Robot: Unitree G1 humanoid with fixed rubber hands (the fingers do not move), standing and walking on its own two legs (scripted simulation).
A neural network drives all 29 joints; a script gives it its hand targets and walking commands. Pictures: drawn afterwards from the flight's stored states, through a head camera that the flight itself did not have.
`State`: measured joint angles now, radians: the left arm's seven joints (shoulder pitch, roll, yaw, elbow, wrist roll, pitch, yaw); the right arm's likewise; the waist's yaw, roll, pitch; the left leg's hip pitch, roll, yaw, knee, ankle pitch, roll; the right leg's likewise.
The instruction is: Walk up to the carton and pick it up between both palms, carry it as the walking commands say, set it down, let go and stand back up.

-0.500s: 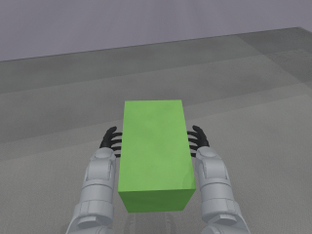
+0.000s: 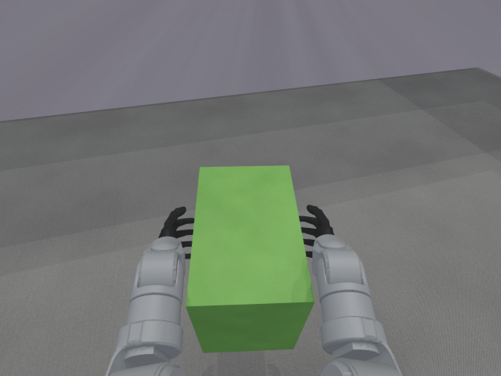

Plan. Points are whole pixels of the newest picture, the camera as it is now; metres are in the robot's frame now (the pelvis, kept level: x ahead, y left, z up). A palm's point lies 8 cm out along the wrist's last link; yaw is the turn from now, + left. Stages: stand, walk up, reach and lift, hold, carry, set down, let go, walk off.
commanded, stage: reach and lift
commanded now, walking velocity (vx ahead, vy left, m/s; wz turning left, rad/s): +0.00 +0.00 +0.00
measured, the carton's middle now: (246, 258) +0.34 -0.01 -0.02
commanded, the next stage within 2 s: hold in 0.88 s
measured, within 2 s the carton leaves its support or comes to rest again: neither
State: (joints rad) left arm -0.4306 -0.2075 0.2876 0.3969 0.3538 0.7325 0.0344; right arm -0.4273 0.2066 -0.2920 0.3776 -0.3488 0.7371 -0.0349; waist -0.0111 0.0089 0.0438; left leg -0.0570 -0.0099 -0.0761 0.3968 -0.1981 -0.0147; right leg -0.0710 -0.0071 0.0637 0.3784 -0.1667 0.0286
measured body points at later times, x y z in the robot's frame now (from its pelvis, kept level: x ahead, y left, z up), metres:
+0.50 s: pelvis +0.00 +0.00 +0.00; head -0.04 -0.01 +0.45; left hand +0.33 +0.13 +0.05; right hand +0.33 -0.14 +0.05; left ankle +0.02 +0.13 -0.74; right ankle +0.04 -0.14 -0.74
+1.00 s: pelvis +0.00 +0.00 +0.00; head -0.06 -0.01 +0.45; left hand +0.31 +0.13 +0.05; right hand +0.31 -0.14 +0.05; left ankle +0.02 +0.13 -0.74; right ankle +0.04 -0.14 -0.74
